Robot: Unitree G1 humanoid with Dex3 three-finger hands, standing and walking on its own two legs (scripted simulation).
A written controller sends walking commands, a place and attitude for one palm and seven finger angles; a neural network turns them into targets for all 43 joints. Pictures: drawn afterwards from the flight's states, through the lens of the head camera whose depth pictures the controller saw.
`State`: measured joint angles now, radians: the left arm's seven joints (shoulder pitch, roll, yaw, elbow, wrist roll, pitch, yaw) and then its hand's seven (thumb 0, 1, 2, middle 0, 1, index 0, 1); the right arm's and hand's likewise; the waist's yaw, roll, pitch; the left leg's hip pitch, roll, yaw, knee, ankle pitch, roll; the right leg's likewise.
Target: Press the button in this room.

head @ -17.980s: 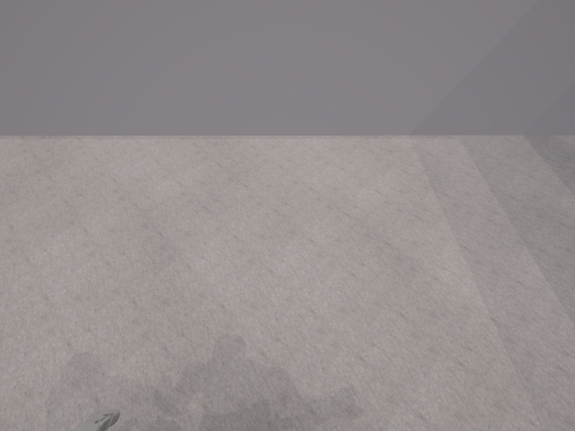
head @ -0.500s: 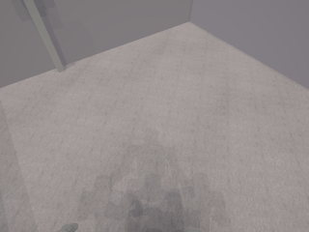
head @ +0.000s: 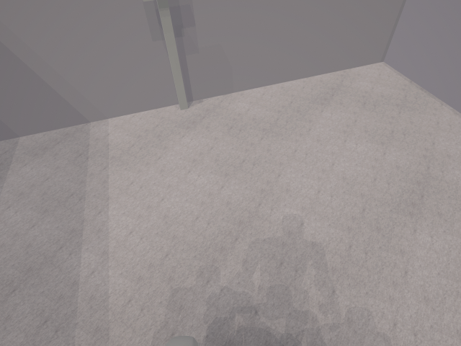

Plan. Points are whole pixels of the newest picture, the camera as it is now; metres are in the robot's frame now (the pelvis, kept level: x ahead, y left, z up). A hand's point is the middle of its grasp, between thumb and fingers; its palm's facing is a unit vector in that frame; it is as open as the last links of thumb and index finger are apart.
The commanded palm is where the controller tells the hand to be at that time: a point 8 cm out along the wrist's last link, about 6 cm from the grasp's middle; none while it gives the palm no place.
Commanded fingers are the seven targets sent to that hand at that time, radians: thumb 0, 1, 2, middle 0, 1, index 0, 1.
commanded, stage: turn or walk to find it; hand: left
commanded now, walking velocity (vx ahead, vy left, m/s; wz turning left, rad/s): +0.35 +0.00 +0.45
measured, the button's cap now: out of the picture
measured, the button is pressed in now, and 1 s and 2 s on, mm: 0 0 0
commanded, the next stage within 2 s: stand and wait in 1.50 s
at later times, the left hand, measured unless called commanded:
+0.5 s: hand (95, 342) +0.16 +0.31 -0.18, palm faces +0.19 -0.97 -0.16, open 7.4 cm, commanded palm none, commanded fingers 0.00 0.90 0.90 -0.20 -0.30 -0.20 -0.30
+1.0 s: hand (134, 252) +0.36 +0.29 -0.17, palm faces +0.26 -0.94 -0.24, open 7.2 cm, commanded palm none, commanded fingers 0.00 0.90 0.90 -0.20 -0.30 -0.20 -0.30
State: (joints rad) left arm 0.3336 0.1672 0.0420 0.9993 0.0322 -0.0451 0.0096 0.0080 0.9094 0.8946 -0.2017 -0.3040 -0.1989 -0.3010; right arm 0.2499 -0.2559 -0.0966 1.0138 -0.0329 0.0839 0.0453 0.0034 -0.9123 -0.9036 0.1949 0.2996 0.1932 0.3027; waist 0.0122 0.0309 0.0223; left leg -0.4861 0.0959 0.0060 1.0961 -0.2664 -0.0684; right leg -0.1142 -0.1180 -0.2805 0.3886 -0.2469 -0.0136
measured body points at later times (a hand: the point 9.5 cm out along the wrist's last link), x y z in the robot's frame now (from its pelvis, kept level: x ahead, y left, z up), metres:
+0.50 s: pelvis +0.13 +0.11 +0.00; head +0.13 +0.13 +0.45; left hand +0.15 +0.36 -0.16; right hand +0.19 -0.13 -0.15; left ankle +0.07 +0.18 -0.75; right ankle +0.21 -0.02 -0.66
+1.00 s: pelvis +0.36 +0.09 -0.01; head +0.37 +0.07 +0.44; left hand +0.35 +0.33 -0.15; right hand +0.41 -0.14 -0.18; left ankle +0.33 +0.24 -0.66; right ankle +0.41 +0.02 -0.75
